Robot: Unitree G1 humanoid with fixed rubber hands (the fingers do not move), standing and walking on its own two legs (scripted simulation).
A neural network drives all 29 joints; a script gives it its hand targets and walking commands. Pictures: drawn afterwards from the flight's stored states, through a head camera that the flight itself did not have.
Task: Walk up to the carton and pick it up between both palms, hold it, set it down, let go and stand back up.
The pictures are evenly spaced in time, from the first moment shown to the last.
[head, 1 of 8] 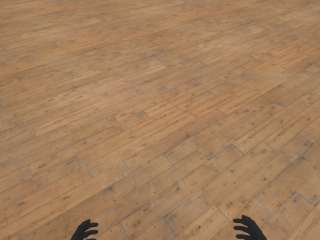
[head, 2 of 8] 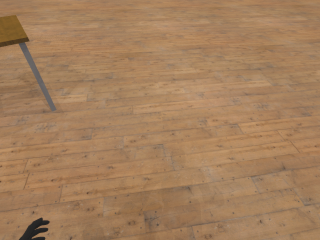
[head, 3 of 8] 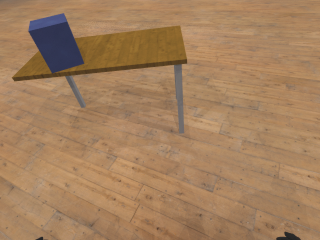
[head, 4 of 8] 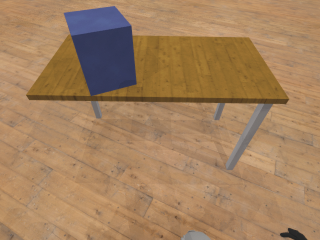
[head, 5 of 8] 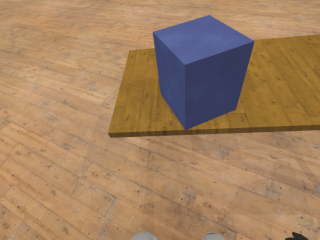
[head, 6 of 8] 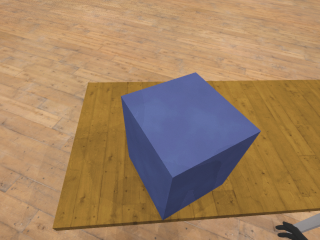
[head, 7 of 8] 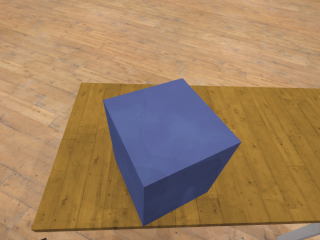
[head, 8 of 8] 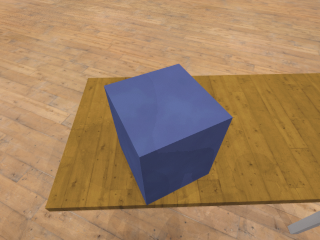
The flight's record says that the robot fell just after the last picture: no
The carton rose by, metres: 0.00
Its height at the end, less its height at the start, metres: +0.00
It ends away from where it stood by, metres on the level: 0.00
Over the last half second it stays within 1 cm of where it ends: yes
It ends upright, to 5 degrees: yes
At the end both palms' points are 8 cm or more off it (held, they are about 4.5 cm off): yes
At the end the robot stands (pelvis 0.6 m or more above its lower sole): yes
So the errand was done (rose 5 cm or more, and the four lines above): no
